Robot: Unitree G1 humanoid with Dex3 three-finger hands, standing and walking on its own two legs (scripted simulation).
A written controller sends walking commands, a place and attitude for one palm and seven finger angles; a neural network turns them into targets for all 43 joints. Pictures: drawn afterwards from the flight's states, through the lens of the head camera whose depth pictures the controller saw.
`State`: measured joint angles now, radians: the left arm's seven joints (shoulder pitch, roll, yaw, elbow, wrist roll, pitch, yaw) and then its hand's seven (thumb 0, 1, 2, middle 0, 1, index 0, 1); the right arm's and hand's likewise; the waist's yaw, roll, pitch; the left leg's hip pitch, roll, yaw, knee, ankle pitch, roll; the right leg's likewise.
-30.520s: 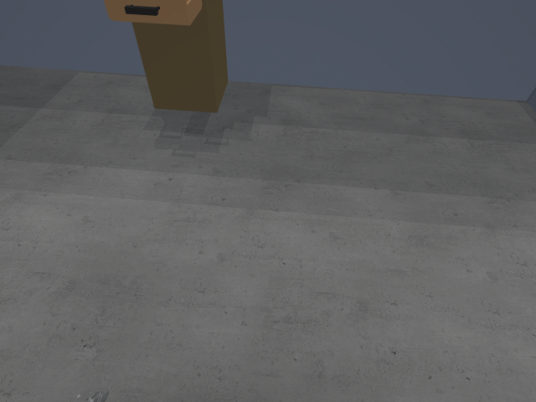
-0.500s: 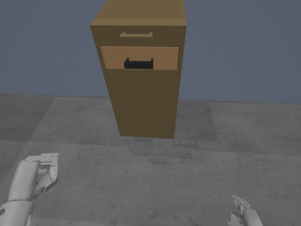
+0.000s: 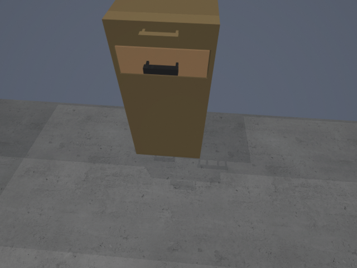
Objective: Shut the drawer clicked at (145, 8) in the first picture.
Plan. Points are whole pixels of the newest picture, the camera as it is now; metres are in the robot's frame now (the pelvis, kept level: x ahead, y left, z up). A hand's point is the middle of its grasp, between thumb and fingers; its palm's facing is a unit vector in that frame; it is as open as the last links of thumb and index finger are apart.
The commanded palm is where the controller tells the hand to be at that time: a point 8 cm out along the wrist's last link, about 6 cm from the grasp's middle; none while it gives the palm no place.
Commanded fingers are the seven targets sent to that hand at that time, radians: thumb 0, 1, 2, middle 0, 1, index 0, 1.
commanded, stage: let the arm hang, fingers relaxed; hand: left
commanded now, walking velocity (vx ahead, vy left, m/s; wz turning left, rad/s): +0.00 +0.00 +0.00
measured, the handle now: (161, 66) +0.86 +0.13 -0.05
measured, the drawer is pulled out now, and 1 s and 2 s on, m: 0.00 0.00 0.00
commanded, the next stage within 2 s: look to check the result in 0.52 s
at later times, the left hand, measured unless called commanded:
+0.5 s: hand out of the picture +0.03 +0.17 -0.17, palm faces +0.00 -0.98 -0.20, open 7.3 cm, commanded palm none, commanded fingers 0.00 0.90 0.90 -0.20 -0.30 -0.20 -0.30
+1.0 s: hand out of the picture +0.03 +0.16 -0.17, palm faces +0.02 -0.98 -0.21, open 7.4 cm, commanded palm none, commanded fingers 0.00 0.90 0.90 -0.20 -0.30 -0.20 -0.30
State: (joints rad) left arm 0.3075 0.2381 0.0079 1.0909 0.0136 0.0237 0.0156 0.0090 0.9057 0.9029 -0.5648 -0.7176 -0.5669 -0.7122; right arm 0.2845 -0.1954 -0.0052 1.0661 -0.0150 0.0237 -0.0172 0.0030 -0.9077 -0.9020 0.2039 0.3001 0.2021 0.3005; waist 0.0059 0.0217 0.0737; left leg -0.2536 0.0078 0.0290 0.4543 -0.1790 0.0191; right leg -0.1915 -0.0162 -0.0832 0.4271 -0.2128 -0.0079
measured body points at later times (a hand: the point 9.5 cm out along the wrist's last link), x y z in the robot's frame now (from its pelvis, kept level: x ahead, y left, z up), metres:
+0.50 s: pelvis +0.01 -0.01 +0.00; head +0.03 -0.01 +0.45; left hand +0.04 +0.22 -0.16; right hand +0.00 -0.23 -0.16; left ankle +0.04 +0.11 -0.74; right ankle +0.01 -0.12 -0.74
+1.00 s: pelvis +0.03 -0.02 +0.00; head +0.05 -0.03 +0.45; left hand +0.03 +0.21 -0.15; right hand +0.02 -0.24 -0.16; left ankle +0.04 +0.11 -0.74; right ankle +0.01 -0.12 -0.74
